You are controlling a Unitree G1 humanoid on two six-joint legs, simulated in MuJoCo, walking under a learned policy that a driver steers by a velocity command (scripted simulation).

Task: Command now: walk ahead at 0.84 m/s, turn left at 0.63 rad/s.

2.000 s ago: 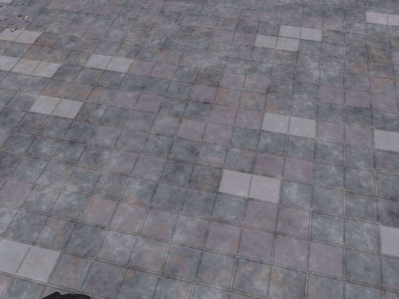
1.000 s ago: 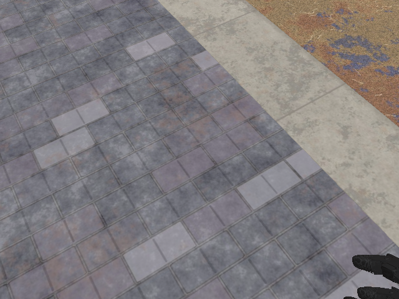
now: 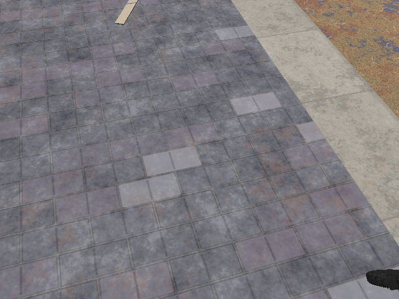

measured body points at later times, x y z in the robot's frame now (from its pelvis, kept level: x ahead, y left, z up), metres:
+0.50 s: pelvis +0.40 +0.05 +0.00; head +0.42 +0.05 +0.45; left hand +0.55 +0.31 -0.12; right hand +0.38 -0.22 -0.13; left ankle +0.13 +0.12 -0.60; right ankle +0.50 +0.03 -0.71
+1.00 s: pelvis +0.86 +0.01 +0.03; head +0.88 +0.00 +0.48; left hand +1.12 +0.21 -0.08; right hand +0.79 -0.29 -0.07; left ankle +0.96 +0.12 -0.70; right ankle +0.70 +0.00 -0.59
